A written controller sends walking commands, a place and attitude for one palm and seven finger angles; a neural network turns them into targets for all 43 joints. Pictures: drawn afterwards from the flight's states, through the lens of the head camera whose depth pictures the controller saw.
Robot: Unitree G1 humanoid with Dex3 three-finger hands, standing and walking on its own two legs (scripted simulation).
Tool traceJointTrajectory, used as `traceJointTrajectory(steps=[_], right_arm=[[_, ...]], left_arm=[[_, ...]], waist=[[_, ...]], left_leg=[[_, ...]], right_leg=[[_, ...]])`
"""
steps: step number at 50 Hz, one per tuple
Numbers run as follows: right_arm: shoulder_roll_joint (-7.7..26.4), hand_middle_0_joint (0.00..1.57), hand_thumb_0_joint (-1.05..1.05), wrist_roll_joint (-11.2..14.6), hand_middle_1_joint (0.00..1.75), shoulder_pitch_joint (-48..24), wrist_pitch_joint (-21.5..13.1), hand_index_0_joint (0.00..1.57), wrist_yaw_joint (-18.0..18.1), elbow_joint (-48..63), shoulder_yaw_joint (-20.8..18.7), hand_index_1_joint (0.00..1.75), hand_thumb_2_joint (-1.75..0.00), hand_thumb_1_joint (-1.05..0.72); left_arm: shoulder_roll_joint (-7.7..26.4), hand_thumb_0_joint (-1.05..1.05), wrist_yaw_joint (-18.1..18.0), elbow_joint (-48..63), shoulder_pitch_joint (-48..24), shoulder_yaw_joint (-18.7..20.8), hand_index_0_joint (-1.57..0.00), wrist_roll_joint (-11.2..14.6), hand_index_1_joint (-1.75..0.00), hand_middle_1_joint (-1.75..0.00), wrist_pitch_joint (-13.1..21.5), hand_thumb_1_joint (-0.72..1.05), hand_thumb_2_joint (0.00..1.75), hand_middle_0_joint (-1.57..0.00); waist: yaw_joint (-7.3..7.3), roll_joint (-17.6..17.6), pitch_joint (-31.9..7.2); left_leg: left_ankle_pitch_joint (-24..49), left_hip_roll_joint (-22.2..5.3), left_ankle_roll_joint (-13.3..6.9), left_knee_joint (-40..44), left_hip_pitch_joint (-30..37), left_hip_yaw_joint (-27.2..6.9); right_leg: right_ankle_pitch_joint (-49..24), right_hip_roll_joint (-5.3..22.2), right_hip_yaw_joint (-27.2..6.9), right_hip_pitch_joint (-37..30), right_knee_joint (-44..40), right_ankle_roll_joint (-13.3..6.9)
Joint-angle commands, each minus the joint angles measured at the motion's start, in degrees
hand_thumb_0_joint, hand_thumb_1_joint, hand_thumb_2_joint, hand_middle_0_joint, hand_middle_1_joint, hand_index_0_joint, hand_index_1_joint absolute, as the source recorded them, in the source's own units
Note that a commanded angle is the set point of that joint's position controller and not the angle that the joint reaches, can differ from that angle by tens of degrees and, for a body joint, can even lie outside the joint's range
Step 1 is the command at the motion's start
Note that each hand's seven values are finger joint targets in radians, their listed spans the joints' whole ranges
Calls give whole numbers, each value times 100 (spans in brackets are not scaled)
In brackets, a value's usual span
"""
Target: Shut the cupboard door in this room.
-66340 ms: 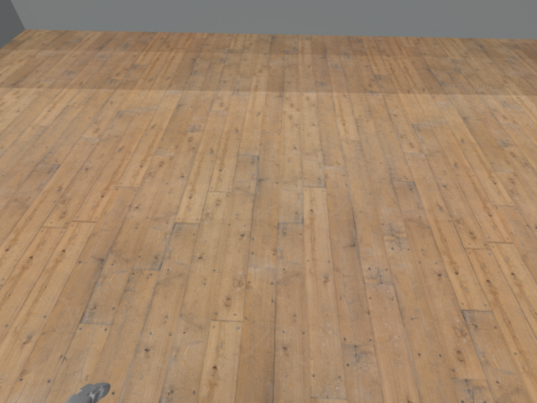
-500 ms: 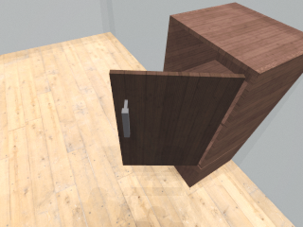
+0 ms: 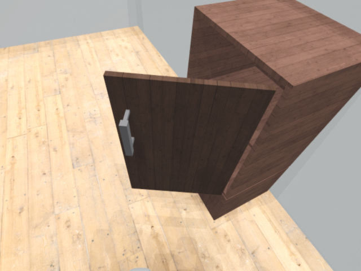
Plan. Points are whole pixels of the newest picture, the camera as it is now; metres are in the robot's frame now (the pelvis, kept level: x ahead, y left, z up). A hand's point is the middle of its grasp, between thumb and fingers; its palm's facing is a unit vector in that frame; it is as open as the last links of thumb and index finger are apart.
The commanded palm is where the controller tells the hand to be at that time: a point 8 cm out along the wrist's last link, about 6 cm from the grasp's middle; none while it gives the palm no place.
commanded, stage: come to a stop and stand still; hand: left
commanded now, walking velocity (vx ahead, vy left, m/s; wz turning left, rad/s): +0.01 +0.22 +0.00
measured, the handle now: (128, 133) +0.45 +0.18 -0.01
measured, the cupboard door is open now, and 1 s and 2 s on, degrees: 59 59 59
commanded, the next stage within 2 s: look again from close up in 1.14 s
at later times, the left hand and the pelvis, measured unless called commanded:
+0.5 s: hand out of the picture +0.01 +0.20 -0.17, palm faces +0.02 -0.97 -0.23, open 7.3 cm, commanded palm none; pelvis -0.01 +0.02 +0.00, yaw +0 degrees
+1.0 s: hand out of the picture -0.02 +0.22 -0.17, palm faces +0.00 -0.98 -0.18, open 7.3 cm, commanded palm none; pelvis -0.03 +0.05 +0.00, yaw -1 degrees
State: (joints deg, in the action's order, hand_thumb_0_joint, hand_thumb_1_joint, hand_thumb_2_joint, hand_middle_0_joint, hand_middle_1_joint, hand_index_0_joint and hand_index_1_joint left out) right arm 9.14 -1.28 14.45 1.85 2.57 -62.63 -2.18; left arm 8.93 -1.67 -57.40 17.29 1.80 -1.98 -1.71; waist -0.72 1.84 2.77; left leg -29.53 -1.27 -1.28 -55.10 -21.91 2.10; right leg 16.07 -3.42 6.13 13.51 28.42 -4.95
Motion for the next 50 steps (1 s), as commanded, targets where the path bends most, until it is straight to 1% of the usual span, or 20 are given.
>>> traceJointTrajectory(steps=[1,3,6,8,9,10,11,17,18,19,20,21,23,24,27,30,33,38,45,50], right_arm=[[27,20,0,49,30,-73,-195,20,-80,374,105,30,-90,-90],[-41,20,0,96,30,-26,-235,20,-94,326,142,30,-90,-90],[102,20,0,143,30,267,-249,20,-50,208,155,30,-90,-90],[330,20,0,144,30,288,-281,20,-11,211,104,30,-90,-90],[413,20,0,120,30,174,-265,20,10,243,114,30,-90,-90],[348,20,0,111,30,72,-264,20,27,259,132,30,-90,-90],[338,20,0,108,30,-15,-266,20,33,279,160,30,-90,-90],[379,20,0,85,30,-1,-275,20,-3,266,196,30,-90,-90],[743,20,0,-13,30,-168,-262,20,-54,789,63,30,-90,-90],[645,20,0,68,30,-120,-373,20,-55,770,12,30,-90,-90],[542,20,0,66,30,-144,-381,20,-46,729,14,30,-90,-90],[519,20,0,87,30,-117,-352,20,-51,792,18,30,-90,-90],[501,20,0,41,30,-127,-281,20,-77,907,33,30,-90,-90],[520,20,0,47,30,-151,-235,20,-85,943,18,30,-90,-90],[574,20,0,41,30,-143,-213,20,-99,936,19,30,-90,-90],[640,20,0,22,30,-153,-248,20,-97,921,52,30,-90,-90],[710,20,0,30,30,-145,-278,20,-88,868,71,30,-90,-90],[742,20,0,40,30,-84,-293,20,-85,770,84,30,-90,-90],[752,20,0,40,30,-85,-268,20,-98,618,67,30,-90,-90],[757,20,0,59,30,-33,-278,20,-103,507,56,30,-90,-90]], left_arm=[[624,0,-74,72,625,35,-20,54,-30,-30,278,90,90,-20],[620,0,-79,5,590,-13,-20,57,-30,-30,363,90,90,-20],[654,0,-86,-64,406,-41,-20,137,-30,-30,391,90,90,-20],[498,0,-87,-13,355,-59,-20,145,-30,-30,367,90,90,-20],[457,0,-111,-28,366,-66,-20,160,-30,-30,353,90,90,-20],[470,0,-121,-84,326,-81,-20,159,-30,-30,306,90,90,-20],[488,0,-120,-128,346,-99,-20,158,-30,-30,280,90,90,-20],[382,0,-80,-269,410,-186,-20,139,-30,-30,281,90,90,-20],[1129,0,-186,31,403,-254,-20,8,-30,-30,337,90,90,-20],[747,0,-180,89,582,-181,-20,77,-30,-30,280,90,90,-20],[540,0,-200,63,520,-175,-20,90,-30,-30,290,90,90,-20],[602,0,-197,155,494,-190,-20,117,-30,-30,294,90,90,-20],[627,0,-193,328,362,-179,-20,104,-30,-30,283,90,90,-20],[662,0,-188,386,291,-159,-20,110,-30,-30,266,90,90,-20],[659,0,-176,526,130,-124,-20,100,-30,-30,239,90,90,-20],[641,0,-164,511,311,-116,-20,110,-30,-30,215,90,90,-20],[642,0,-157,476,380,-131,-20,118,-30,-30,200,90,90,-20],[630,0,-151,445,341,-132,-20,115,-30,-30,179,90,90,-20],[535,0,-135,324,347,-148,-20,93,-30,-30,157,90,90,-20],[499,0,-123,199,431,-169,-20,80,-30,-30,170,90,90,-20]], waist=[[-72,-309,-348],[-52,-120,-385],[114,26,-477],[84,-149,-371],[9,-346,-281],[-7,-659,-213],[-50,-785,-114],[-43,-159,30],[178,-546,535],[-33,-238,-106],[20,-127,-428],[31,-72,-636],[60,254,-658],[106,320,-468],[145,-83,38],[26,-370,-46],[-41,-356,-121],[-15,-292,-68],[21,-224,237],[19,-252,136]], left_leg=[[223,-65,122,681,-154,-5],[488,-24,157,1628,289,34],[1573,-24,119,3049,1178,-97],[2747,-509,-57,3206,1494,-411],[3188,-634,-112,3040,1396,-447],[3269,-634,-157,3153,1266,-563],[3265,-620,-199,3273,1180,-637],[2371,-516,-158,3647,1106,-698],[3813,-9,-158,3363,1039,-888],[3693,-438,-163,2908,1232,-763],[3578,-410,-183,2814,1339,-776],[3067,-337,-194,2789,1346,-786],[2314,-220,-201,2668,1113,-684],[1923,-146,-184,2652,933,-668],[1935,-265,-226,2874,726,-849],[2301,-419,-349,3102,649,-1027],[2524,-514,-391,3233,698,-1044],[2180,-563,-388,3493,702,-1097],[1000,-582,-355,3937,490,-1231],[893,-626,-348,4094,603,-1280]], right_leg=[[-2286,1782,-1823,-575,-1129,-907],[-2748,1739,-1743,-631,-1049,-768],[-3131,1539,-1489,-518,-709,-245],[-2713,1231,-1222,-278,-629,173],[-2622,1143,-1192,-289,-697,351],[-2296,1133,-1131,-366,-678,384],[-2008,1105,-1098,-446,-690,385],[-1180,1081,-1102,-460,-1012,300],[-2064,814,-1092,97,-294,205],[-1234,998,-937,22,-242,234],[-1363,1032,-994,-94,-307,149],[-1250,1099,-1045,-187,-349,112],[-984,1193,-1241,-193,-431,1],[-573,1265,-1330,-54,-524,-46],[-211,1108,-1171,392,-397,-40],[-548,882,-921,118,-128,70],[-618,814,-848,-42,-80,137],[-500,801,-822,-47,-104,188],[-236,816,-862,60,-252,229],[-357,834,-823,-15,-318,271]])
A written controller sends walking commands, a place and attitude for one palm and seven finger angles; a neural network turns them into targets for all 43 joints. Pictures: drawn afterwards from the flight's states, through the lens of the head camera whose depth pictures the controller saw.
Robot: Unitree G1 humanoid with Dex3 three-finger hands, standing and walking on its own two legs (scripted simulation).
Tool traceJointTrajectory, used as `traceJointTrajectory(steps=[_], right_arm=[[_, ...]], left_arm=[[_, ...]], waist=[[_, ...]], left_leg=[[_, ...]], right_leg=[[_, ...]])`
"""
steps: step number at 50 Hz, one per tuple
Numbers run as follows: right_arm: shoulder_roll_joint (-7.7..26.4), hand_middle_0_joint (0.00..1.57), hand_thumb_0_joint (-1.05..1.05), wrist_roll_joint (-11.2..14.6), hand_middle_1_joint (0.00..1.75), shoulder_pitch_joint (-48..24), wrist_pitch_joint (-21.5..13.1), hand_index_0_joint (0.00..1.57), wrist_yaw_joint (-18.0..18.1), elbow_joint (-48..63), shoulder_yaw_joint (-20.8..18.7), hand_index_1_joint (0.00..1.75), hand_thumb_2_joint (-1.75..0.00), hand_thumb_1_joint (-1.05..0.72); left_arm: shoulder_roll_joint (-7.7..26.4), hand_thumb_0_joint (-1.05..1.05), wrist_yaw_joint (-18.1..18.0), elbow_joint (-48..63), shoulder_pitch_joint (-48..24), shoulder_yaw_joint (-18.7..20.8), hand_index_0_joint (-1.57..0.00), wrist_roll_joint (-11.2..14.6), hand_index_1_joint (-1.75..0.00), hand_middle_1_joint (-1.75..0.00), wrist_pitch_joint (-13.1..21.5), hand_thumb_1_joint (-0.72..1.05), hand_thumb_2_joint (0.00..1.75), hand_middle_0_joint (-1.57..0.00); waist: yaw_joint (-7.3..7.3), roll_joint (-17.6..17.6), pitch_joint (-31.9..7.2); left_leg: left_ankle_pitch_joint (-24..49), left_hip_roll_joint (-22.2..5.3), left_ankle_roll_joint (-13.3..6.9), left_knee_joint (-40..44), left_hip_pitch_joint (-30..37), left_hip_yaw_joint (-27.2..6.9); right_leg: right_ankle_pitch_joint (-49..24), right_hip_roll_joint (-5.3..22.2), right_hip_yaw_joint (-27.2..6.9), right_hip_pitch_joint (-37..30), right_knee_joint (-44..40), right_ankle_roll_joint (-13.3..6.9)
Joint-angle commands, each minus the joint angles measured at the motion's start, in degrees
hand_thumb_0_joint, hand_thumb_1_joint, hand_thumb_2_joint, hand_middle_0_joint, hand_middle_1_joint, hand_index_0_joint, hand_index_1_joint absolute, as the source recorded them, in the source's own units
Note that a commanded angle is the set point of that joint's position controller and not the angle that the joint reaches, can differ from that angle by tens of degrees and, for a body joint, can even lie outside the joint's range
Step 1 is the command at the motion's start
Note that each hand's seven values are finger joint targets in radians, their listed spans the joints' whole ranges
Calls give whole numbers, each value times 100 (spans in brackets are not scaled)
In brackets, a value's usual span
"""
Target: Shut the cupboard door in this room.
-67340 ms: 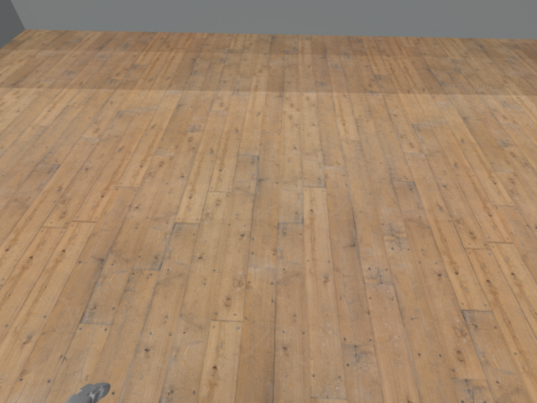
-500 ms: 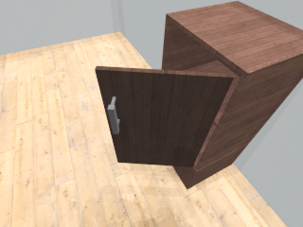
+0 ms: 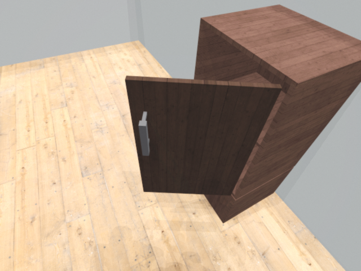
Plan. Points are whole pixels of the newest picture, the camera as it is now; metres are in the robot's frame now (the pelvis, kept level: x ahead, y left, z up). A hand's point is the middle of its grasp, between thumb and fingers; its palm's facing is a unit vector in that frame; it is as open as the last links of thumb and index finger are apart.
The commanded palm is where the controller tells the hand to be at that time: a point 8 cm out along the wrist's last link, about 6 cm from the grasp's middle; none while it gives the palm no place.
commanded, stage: come to a stop and stand still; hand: left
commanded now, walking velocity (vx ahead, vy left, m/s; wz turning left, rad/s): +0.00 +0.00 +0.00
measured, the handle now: (145, 134) +0.48 +0.14 -0.01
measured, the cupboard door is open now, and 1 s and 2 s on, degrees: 59 59 59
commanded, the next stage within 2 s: look again from close up in 0.14 s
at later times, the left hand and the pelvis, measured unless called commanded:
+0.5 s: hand out of the picture -0.02 +0.18 -0.18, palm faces +0.03 -0.99 -0.16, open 7.3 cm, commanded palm none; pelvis +0.00 +0.02 +0.00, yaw +0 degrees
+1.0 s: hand out of the picture +0.00 +0.16 -0.18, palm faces +0.01 -0.99 -0.15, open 7.3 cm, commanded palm none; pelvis +0.02 +0.00 +0.01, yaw -1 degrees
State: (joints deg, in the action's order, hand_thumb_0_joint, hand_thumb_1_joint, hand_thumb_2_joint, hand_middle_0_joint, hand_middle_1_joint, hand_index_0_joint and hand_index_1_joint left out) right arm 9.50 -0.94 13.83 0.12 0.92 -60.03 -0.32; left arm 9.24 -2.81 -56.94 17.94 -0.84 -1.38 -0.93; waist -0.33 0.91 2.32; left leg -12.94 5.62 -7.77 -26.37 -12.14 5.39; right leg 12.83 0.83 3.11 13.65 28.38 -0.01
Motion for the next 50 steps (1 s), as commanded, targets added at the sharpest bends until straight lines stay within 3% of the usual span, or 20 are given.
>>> traceJointTrajectory(steps=[1,8,12,15,18,23,25,27,29,31,33,34,36,40,44,46,48,50], right_arm=[[718,20,0,25,30,45,-104,20,65,230,-129,30,-90,-90],[669,20,0,48,30,133,-99,20,64,61,-129,30,-90,-90],[644,20,0,56,30,176,-113,20,84,-49,-133,30,-90,-90],[631,20,0,64,30,232,-117,20,97,-116,-132,30,-90,-90],[612,20,0,70,30,309,-117,20,112,-169,-139,30,-90,-90],[540,20,0,72,30,364,-136,20,123,-260,-133,30,-90,-90],[534,20,0,70,30,410,-139,20,134,-302,-135,30,-90,-90],[516,20,0,71,30,446,-137,20,146,-345,-135,30,-90,-90],[479,20,0,76,30,453,-140,20,146,-377,-124,30,-90,-90],[447,20,0,72,30,487,-140,20,151,-395,-127,30,-90,-90],[460,20,0,76,30,536,-128,20,159,-413,-130,30,-90,-90],[452,20,0,76,30,549,-132,20,163,-426,-132,30,-90,-90],[424,20,0,75,30,574,-133,20,167,-455,-129,30,-90,-90],[383,20,0,72,30,628,-147,20,174,-482,-133,30,-90,-90],[415,20,0,50,30,796,-172,20,231,-581,-173,30,-90,-90],[510,20,0,27,30,960,-160,20,283,-622,-231,30,-90,-90],[556,20,0,8,30,1134,-160,20,320,-608,-257,30,-90,-90],[577,20,0,-15,30,1105,-184,20,319,-558,-279,30,-90,-90]], left_arm=[[448,0,-8,116,380,94,-20,24,-30,-30,95,90,90,-20],[414,0,-19,-44,455,76,-20,20,-30,-30,103,90,90,-20],[342,0,-27,-161,534,67,-20,24,-30,-30,101,90,90,-20],[328,0,-32,-227,559,70,-20,20,-30,-30,95,90,90,-20],[324,0,-43,-296,567,75,-20,20,-30,-30,87,90,90,-20],[273,0,-50,-382,604,85,-20,28,-30,-30,101,90,90,-20],[241,0,-61,-386,585,93,-20,38,-30,-30,89,90,90,-20],[230,0,-65,-422,614,99,-20,40,-30,-30,80,90,90,-20],[227,0,-64,-430,619,98,-20,37,-30,-30,82,90,90,-20],[197,0,-64,-457,615,103,-20,40,-30,-30,85,90,90,-20],[206,0,-70,-467,621,110,-20,39,-30,-30,65,90,90,-20],[190,0,-69,-468,612,114,-20,37,-30,-30,61,90,90,-20],[166,0,-67,-485,624,118,-20,36,-30,-30,65,90,90,-20],[124,0,-68,-509,622,122,-20,41,-30,-30,72,90,90,-20],[105,0,-24,-511,552,134,-20,32,-30,-30,36,90,90,-20],[117,0,18,-428,451,188,-20,9,-30,-30,-38,90,90,-20],[209,0,52,-276,284,265,-20,-15,-30,-30,-101,90,90,-20],[220,0,103,-155,131,358,-20,-37,-30,-30,-125,90,90,-20]], waist=[[-9,-156,190],[7,-57,237],[12,-242,230],[6,-199,227],[10,-158,245],[-6,-17,179],[14,-87,182],[13,-163,209],[-1,-185,234],[6,-174,260],[2,-228,315],[4,-228,343],[2,-212,353],[8,-111,295],[97,-87,302],[186,-173,368],[253,-156,422],[236,72,466]], left_leg=[[-774,-1308,319,1243,-339,-1607],[-771,-1302,351,1332,-294,-1612],[-578,-1340,477,1428,-127,-1677],[-475,-1371,498,1443,-88,-1680],[-340,-1405,647,1501,-18,-1735],[82,-1375,562,1383,83,-1633],[183,-1382,769,1405,146,-1662],[260,-1394,802,1442,215,-1664],[286,-1382,659,1410,166,-1625],[304,-1380,666,1422,191,-1603],[170,-1413,853,1523,183,-1693],[161,-1427,847,1536,169,-1669],[111,-1427,735,1543,161,-1649],[302,-1422,712,1492,238,-1615],[31,-1698,582,1559,485,-1883],[-59,-2024,353,1662,690,-2187],[-46,-2401,-42,1675,800,-2517],[-60,-2528,-241,1651,713,-2387]], right_leg=[[-29,411,-526,3,-320,-223],[-32,457,-538,-11,-440,-204],[-117,445,-496,54,-381,-184],[-126,452,-489,30,-406,-167],[-110,439,-463,66,-365,-162],[-269,488,-491,-19,-446,-162],[-228,476,-486,18,-390,-151],[-211,471,-465,61,-368,-150],[-238,481,-488,10,-426,-145],[-251,486,-479,23,-427,-146],[-147,449,-467,78,-373,-147],[-158,453,-452,93,-356,-133],[-144,451,-460,82,-362,-128],[-248,469,-485,54,-390,-138],[50,330,-402,358,-184,-85],[666,242,-378,866,511,-63],[1195,247,-605,1477,1598,-60],[1042,350,-823,1916,2338,-12]])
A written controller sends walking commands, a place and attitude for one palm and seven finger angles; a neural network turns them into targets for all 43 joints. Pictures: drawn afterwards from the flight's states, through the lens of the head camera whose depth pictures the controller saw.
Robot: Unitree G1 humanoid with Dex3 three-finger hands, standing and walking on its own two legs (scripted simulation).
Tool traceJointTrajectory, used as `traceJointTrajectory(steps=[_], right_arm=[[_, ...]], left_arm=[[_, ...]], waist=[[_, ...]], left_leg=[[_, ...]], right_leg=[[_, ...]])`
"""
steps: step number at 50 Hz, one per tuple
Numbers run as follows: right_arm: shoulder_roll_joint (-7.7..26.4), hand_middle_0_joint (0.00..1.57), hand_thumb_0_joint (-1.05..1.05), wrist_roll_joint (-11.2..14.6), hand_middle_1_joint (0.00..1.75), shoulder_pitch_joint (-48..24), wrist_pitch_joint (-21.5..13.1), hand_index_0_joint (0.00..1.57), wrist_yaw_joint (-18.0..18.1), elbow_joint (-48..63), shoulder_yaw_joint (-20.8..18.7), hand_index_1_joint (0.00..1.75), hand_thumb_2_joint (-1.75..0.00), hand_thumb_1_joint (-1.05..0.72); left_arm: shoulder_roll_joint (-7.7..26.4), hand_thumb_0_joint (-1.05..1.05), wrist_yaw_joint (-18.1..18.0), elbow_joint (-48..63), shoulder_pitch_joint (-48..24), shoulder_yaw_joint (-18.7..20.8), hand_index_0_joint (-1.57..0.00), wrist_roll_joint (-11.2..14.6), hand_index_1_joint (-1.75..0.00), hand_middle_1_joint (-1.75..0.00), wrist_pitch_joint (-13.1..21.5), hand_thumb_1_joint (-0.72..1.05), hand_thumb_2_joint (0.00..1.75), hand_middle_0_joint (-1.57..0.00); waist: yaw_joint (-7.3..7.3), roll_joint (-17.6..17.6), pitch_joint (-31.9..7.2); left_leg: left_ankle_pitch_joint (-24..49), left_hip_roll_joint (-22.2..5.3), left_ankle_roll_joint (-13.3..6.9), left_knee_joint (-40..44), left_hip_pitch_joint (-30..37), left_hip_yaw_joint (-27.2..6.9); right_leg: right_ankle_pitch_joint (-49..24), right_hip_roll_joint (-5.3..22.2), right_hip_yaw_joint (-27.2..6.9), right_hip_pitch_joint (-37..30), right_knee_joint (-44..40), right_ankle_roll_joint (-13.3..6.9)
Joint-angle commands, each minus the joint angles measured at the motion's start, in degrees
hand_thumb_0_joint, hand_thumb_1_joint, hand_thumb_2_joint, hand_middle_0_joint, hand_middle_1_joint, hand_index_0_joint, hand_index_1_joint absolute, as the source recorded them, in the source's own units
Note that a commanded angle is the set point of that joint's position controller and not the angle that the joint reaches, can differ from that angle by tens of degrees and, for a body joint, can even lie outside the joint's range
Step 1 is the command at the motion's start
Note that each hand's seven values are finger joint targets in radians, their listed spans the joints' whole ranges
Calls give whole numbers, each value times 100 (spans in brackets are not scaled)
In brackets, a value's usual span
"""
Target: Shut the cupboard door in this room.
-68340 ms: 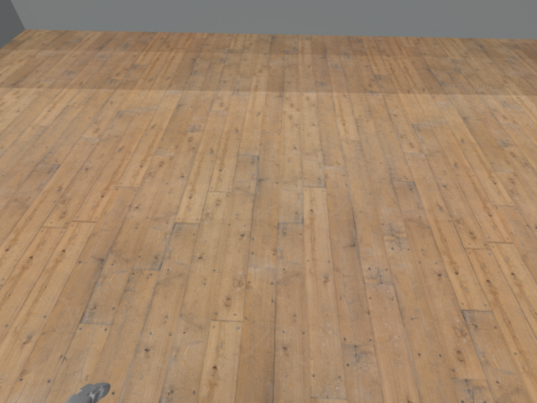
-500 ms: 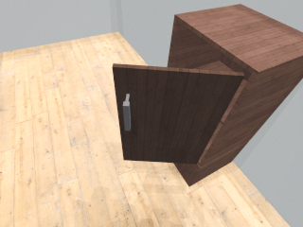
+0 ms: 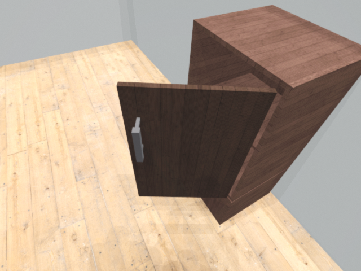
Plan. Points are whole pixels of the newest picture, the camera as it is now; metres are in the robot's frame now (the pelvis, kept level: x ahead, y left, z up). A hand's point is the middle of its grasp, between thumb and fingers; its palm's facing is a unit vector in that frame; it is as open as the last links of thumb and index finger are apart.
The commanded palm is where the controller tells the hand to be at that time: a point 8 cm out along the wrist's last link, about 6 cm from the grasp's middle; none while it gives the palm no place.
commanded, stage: shuffle to correct the standing spot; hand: left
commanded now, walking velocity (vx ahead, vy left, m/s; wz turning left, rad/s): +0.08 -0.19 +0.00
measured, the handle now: (139, 140) +0.46 +0.14 -0.02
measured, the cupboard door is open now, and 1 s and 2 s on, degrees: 59 59 59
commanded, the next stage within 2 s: come to a stop and stand still in 0.10 s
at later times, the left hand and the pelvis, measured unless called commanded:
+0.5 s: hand out of the picture +0.13 +0.08 -0.18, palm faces +0.00 -0.98 -0.21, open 7.2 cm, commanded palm none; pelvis +0.04 -0.10 -0.01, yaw +0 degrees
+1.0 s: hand out of the picture +0.04 +0.16 -0.19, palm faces +0.01 -0.99 -0.17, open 7.3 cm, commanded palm none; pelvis +0.01 -0.03 +0.00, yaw -1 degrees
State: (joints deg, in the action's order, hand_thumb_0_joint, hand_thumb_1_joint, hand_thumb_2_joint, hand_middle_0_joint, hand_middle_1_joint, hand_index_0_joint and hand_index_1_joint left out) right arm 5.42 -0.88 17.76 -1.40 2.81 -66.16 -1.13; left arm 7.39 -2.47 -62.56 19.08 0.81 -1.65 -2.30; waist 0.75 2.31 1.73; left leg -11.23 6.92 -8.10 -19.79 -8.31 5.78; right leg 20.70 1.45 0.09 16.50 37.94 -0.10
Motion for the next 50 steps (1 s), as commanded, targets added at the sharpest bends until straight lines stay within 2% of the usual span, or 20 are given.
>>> traceJointTrajectory(steps=[1,10,14,15,16,18,19,20,22,23,27,31,32,33,34,35,36,38,44,50], right_arm=[[997,20,0,-31,30,625,-48,20,121,104,-207,30,-90,-90],[1102,20,0,-98,30,768,-83,20,80,159,-286,30,-90,-90],[1031,20,0,-90,30,468,-52,20,-3,230,-225,30,-90,-90],[991,20,0,-60,30,464,-43,20,-40,204,-202,30,-90,-90],[850,20,0,-12,30,554,-50,20,-94,160,-184,30,-90,-90],[586,20,0,43,30,760,93,20,-126,362,-175,30,-90,-90],[605,20,0,34,30,621,160,20,-119,420,-228,30,-90,-90],[498,20,0,-24,30,578,172,20,-158,494,-221,30,-90,-90],[702,20,0,-9,30,255,306,20,-141,724,-282,30,-90,-90],[876,20,0,3,30,133,348,20,-130,837,-341,30,-90,-90],[856,20,0,20,30,-126,437,20,-273,1146,-356,30,-90,-90],[763,20,0,83,30,425,268,20,-293,1080,-361,30,-90,-90],[952,20,0,98,30,610,194,20,-282,1036,-371,30,-90,-90],[1383,20,0,40,30,616,138,20,-267,1103,-472,30,-90,-90],[1774,20,0,-31,30,500,148,20,-245,1273,-520,30,-90,-90],[1737,20,0,-94,30,-49,187,20,-229,1418,-465,30,-90,-90],[1430,20,0,-113,30,-349,106,20,-182,1454,-371,30,-90,-90],[1237,20,0,-90,30,-728,15,20,-126,1495,-268,30,-90,-90],[1223,20,0,-56,30,145,-20,20,17,1061,-235,30,-90,-90],[1228,20,0,-42,30,425,6,20,54,862,-238,30,-90,-90]], left_arm=[[398,0,103,452,-14,221,-20,-11,-30,-30,13,90,90,-20],[391,0,294,828,-694,286,-20,13,-30,-30,-43,90,90,-20],[275,0,241,803,-467,206,-20,78,-30,-30,144,90,90,-20],[340,0,203,641,-77,187,-20,83,-30,-30,228,90,90,-20],[611,0,139,501,286,217,-20,82,-30,-30,322,90,90,-20],[1465,0,24,594,322,328,-20,68,-30,-30,387,90,90,-20],[1567,0,15,655,263,342,-20,36,-30,-30,344,90,90,-20],[1594,0,-6,726,163,366,-20,-12,-30,-30,290,90,90,-20],[1665,0,-103,659,203,491,-20,-13,-30,-30,331,90,90,-20],[1601,0,-162,686,187,488,-20,-8,-30,-30,295,90,90,-20],[1576,0,-214,1030,-340,519,-20,-64,-30,-30,238,90,90,-20],[1567,0,-119,1366,-936,512,-20,-70,-30,-30,135,90,90,-20],[1317,0,-69,1455,-898,453,-20,-38,-30,-30,58,90,90,-20],[879,0,-52,1573,-788,379,-20,-9,-30,-30,-25,90,90,-20],[723,0,-79,1587,-870,325,-20,30,-30,-30,-85,90,90,-20],[877,0,-61,1552,-758,351,-20,56,-30,-30,-82,90,90,-20],[830,0,-30,1372,-753,354,-20,14,-30,-30,-59,90,90,-20],[845,0,87,1032,-244,333,-20,-1,-30,-30,25,90,90,-20],[891,0,116,954,-335,296,-20,42,-30,-30,18,90,90,-20],[798,0,131,913,-212,302,-20,40,-30,-30,-63,90,90,-20]], waist=[[111,1,439],[215,-903,432],[4,-1215,163],[-165,-966,-94],[-287,-435,-351],[-211,947,-474],[-251,572,-252],[-153,211,191],[-378,1705,-95],[-385,1616,-186],[-201,1153,-356],[220,1061,-495],[272,258,-512],[330,-1652,-322],[392,-2470,-55],[167,-1650,89],[38,-1535,171],[-209,-791,10],[112,-570,-237],[152,-756,-382]], left_leg=[[-183,-2616,-243,974,385,-2268],[336,-2388,-122,845,128,-1414],[1012,-1905,103,196,-400,-870],[931,-1612,323,-264,-494,-675],[256,-1301,607,-741,-757,-472],[-1857,-805,950,-1661,-1403,-137],[-2183,-794,920,-2320,-1287,-285],[-1983,-677,887,-2644,-1390,-372],[-2250,-728,994,-3769,-2208,-487],[-2206,-768,1018,-4204,-2346,-695],[-1649,-804,1093,-3999,-1909,-756],[-432,-606,1042,-1473,-139,-206],[-90,-731,1016,-824,388,-375],[-183,-1808,668,-87,305,-1774],[-96,-2539,155,637,-1011,-2956],[-889,-2649,-235,751,-1669,-2859],[-1294,-2251,-68,930,-1659,-2716],[-877,-2023,44,646,-1016,-2279],[2013,-2382,-57,346,508,-1999],[1850,-2391,4,480,738,-1920]], right_leg=[[142,310,-518,1709,1536,35],[-391,460,-72,1641,901,191],[-670,264,311,74,-580,163],[-1267,139,451,-631,-1231,194],[-1837,409,102,-1332,-1585,181],[-3246,2157,-1571,-1417,-1792,-572],[-3129,2326,-1638,-825,-1847,-876],[-3367,2138,-1344,-339,-1553,-832],[-4843,2307,-1800,-1009,-1415,-1096],[-5045,2391,-1711,-1110,-1355,-1262],[-4272,2051,-978,-484,-1257,-964],[-2333,1522,-713,564,-831,-468],[-1294,1065,-447,966,-250,-255],[949,295,55,1777,910,97],[1797,-186,-184,1486,1944,239],[1355,70,-610,1066,2340,92],[753,100,-693,1103,2463,82],[93,97,-566,1220,2549,150],[207,20,-551,1375,2094,241],[217,11,-569,1253,2051,237]])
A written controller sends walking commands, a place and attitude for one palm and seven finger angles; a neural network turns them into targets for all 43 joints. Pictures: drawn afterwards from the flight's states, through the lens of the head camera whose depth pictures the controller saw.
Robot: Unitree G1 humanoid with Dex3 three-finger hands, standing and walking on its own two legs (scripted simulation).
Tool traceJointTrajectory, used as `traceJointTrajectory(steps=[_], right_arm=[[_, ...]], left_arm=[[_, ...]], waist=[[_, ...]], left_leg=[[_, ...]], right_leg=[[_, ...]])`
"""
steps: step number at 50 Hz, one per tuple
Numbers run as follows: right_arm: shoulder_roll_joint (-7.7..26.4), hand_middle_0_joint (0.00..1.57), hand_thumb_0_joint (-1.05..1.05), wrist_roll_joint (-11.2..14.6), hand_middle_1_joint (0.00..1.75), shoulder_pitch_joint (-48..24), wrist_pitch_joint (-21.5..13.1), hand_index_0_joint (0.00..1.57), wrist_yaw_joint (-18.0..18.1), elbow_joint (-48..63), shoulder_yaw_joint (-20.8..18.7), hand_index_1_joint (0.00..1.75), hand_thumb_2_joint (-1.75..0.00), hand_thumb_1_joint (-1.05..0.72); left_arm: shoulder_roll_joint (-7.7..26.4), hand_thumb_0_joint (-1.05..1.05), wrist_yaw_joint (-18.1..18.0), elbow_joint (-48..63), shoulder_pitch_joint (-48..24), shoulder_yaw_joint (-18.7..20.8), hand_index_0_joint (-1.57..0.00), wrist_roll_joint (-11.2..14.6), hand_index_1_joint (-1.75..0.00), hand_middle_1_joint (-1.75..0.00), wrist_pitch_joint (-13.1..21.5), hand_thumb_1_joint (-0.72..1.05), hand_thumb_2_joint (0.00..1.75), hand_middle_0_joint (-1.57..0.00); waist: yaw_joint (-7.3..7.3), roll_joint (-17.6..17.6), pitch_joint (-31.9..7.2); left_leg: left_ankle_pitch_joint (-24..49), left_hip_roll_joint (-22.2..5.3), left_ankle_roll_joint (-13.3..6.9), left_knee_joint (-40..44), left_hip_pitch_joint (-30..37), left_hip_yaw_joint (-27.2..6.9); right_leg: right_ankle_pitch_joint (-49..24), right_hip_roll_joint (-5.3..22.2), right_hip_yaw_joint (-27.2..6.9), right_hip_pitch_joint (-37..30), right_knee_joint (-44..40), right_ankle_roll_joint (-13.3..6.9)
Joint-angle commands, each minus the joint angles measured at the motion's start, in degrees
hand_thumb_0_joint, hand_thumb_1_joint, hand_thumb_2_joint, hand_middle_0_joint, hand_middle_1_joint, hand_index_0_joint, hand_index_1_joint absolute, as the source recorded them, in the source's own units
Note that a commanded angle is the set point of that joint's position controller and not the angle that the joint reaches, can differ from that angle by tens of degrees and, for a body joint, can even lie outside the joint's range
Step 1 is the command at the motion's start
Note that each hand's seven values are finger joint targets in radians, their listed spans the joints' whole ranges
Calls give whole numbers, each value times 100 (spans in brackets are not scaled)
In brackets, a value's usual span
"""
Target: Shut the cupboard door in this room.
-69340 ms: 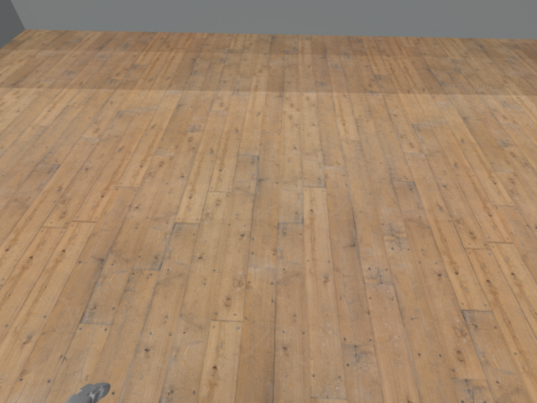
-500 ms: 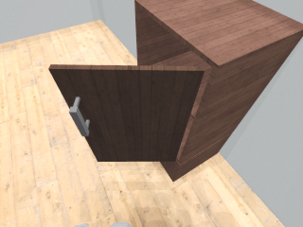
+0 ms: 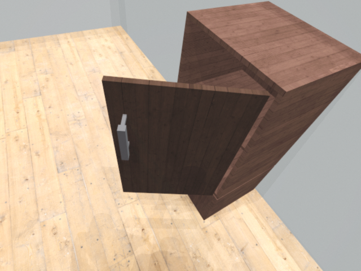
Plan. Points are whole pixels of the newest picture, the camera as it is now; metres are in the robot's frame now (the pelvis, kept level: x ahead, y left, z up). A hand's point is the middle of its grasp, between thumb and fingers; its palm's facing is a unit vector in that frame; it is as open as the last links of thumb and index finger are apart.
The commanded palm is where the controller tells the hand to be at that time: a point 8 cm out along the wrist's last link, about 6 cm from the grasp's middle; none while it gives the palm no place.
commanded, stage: come to a stop and stand still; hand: left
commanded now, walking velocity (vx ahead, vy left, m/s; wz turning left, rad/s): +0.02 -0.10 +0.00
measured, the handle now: (124, 138) +0.44 +0.18 -0.02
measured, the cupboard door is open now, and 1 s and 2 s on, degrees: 59 59 59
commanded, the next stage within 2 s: look again from close up in 1.32 s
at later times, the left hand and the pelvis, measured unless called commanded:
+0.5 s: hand out of the picture -0.03 +0.11 -0.18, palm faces +0.02 -0.98 -0.19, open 7.3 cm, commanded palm none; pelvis -0.05 -0.06 +0.00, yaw +0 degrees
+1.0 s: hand out of the picture -0.12 +0.10 -0.19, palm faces +0.05 -0.99 -0.13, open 7.3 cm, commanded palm none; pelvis -0.08 -0.05 +0.00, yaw +1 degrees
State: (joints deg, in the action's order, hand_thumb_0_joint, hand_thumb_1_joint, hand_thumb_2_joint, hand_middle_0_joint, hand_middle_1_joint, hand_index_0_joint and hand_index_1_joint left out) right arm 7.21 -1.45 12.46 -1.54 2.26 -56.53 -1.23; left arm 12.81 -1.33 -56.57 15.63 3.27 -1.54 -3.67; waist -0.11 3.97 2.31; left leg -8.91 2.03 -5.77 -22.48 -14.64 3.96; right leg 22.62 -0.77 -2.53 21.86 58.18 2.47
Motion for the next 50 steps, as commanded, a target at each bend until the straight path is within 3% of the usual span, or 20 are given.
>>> traceJointTrajectory(steps=[1,7,11,14,15,16,17,18,19,20,22,24,26,28,29,30,31,36,39,50], right_arm=[[1057,20,0,17,30,947,26,20,103,-132,-229,30,-90,-90],[1066,20,0,8,30,817,85,20,16,-265,-254,30,-90,-90],[1087,20,0,-6,30,836,142,20,-31,-412,-285,30,-90,-90],[972,20,0,44,30,840,197,20,-50,-566,-298,30,-90,-90],[780,20,0,79,30,870,221,20,-66,-612,-274,30,-90,-90],[523,20,0,125,30,828,263,20,-71,-604,-208,30,-90,-90],[325,20,0,118,30,812,309,20,-89,-549,-150,30,-90,-90],[377,20,0,68,30,871,357,20,-103,-598,-175,30,-90,-90],[353,20,0,43,30,1089,354,20,-138,-717,-184,30,-90,-90],[325,20,0,36,30,1164,370,20,-144,-815,-164,30,-90,-90],[295,20,0,62,30,1212,319,20,-141,-862,-134,30,-90,-90],[238,20,0,82,30,1187,245,20,-117,-886,-97,30,-90,-90],[297,20,0,99,30,1154,157,20,-57,-959,-69,30,-90,-90],[417,20,0,103,30,1059,112,20,3,-1003,-60,30,-90,-90],[404,20,0,100,30,1007,88,20,18,-1048,-48,30,-90,-90],[382,20,0,118,30,961,77,20,8,-1081,-32,30,-90,-90],[385,20,0,133,30,860,84,20,2,-1069,-34,30,-90,-90],[359,20,0,142,30,684,150,20,-10,-1015,-55,30,-90,-90],[372,20,0,140,30,694,161,20,-20,-1027,-58,30,-90,-90],[408,20,0,119,30,702,166,20,-54,-913,-53,30,-90,-90]], left_arm=[[239,0,23,295,137,58,-20,31,-30,-30,56,90,90,-20],[105,0,52,216,62,-9,-20,58,-30,-30,52,90,90,-20],[7,0,12,60,280,-67,-20,108,-30,-30,105,90,90,-20],[-19,0,-43,-216,737,-81,-20,113,-30,-30,177,90,90,-20],[88,0,-81,-267,856,-60,-20,89,-30,-30,209,90,90,-20],[283,0,-120,-273,824,-64,-20,57,-30,-30,251,90,90,-20],[516,0,-141,-169,562,-55,-20,65,-30,-30,262,90,90,-20],[601,0,-163,-18,87,-66,-20,73,-30,-30,264,90,90,-20],[593,0,-161,67,-273,-73,-20,93,-30,-30,326,90,90,-20],[450,0,-165,69,-351,-80,-20,116,-30,-30,373,90,90,-20],[264,0,-136,-56,-110,-145,-20,135,-30,-30,435,90,90,-20],[165,0,-117,-195,174,-188,-20,124,-30,-30,469,90,90,-20],[10,0,-102,-323,444,-221,-20,139,-30,-30,480,90,90,-20],[-117,0,-95,-404,646,-242,-20,144,-30,-30,476,90,90,-20],[-110,0,-95,-463,668,-234,-20,156,-30,-30,470,90,90,-20],[-49,0,-99,-500,650,-225,-20,149,-30,-30,454,90,90,-20],[-36,0,-103,-515,672,-232,-20,144,-30,-30,447,90,90,-20],[-108,0,-102,-581,751,-265,-20,101,-30,-30,439,90,90,-20],[-140,0,-105,-602,798,-269,-20,82,-30,-30,446,90,90,-20],[-155,0,-102,-628,1007,-252,-20,56,-30,-30,452,90,90,-20]], waist=[[229,-982,-433],[176,-1244,-215],[122,-1314,-225],[-54,-1021,-112],[-92,-578,34],[-60,132,262],[37,883,620],[169,556,723],[309,558,554],[281,822,664],[266,518,769],[208,322,719],[107,-31,477],[0,-194,358],[-11,-604,212],[-22,-879,70],[-30,-874,74],[8,-499,425],[36,-281,443],[8,-439,512]], left_leg=[[1354,-1898,-225,823,1291,-1740],[-796,-1596,-136,1327,533,-1625],[-1417,-1480,-55,1491,245,-1671],[-1602,-1197,236,1225,-245,-1372],[-1680,-938,455,888,-660,-1102],[-1593,-515,683,229,-941,-680],[-1330,-297,771,-453,-735,-385],[-1166,-321,770,-1054,-228,-432],[-1001,-357,753,-1422,142,-422],[-816,-368,720,-1591,55,-439],[-686,-413,718,-1515,-119,-364],[-337,-455,718,-785,58,-341],[594,-628,659,-74,462,-603],[836,-811,598,1,523,-707],[1109,-795,550,17,522,-766],[1115,-810,527,82,497,-764],[884,-797,532,130,475,-752],[-69,-690,551,270,366,-750],[-214,-664,547,310,420,-747],[-794,-607,509,496,210,-855]], right_leg=[[9,248,-287,654,-30,-24],[147,314,138,-67,-1077,-126],[308,188,411,-804,-2151,-264],[-536,159,555,-1741,-3633,-312],[-628,368,294,-2063,-4105,-377],[325,1054,-661,-1688,-4614,-640],[1467,1703,-1290,-660,-5309,-948],[1735,1999,-1435,159,-5521,-1157],[1600,1773,-1200,466,-5366,-1139],[939,1468,-915,372,-5197,-1053],[-109,1220,-558,-106,-4834,-992],[-964,1113,-431,-399,-4376,-908],[-1487,831,-242,-598,-3932,-678],[-1668,603,-149,-847,-3894,-522],[-1924,645,-120,-1025,-3749,-501],[-1840,667,-62,-1239,-3734,-445],[-1662,638,-77,-1267,-3807,-410],[-941,611,-134,-885,-4073,-385],[-750,625,-119,-784,-4139,-367],[-388,630,-105,-648,-4130,-358]])
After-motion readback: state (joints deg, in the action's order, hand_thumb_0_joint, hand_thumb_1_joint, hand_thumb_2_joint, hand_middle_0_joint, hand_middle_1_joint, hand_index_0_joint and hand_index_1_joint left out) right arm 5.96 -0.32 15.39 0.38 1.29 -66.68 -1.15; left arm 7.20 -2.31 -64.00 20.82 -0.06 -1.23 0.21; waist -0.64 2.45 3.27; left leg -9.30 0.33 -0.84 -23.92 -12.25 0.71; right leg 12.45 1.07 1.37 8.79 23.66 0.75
